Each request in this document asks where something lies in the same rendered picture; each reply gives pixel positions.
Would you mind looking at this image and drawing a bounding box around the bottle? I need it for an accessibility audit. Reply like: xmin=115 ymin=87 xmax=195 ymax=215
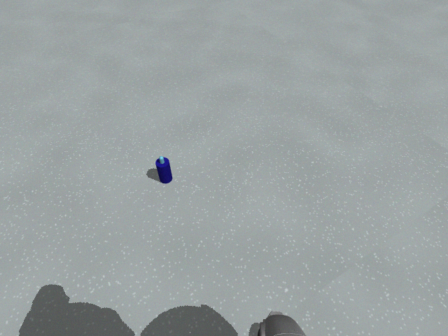
xmin=155 ymin=156 xmax=172 ymax=183

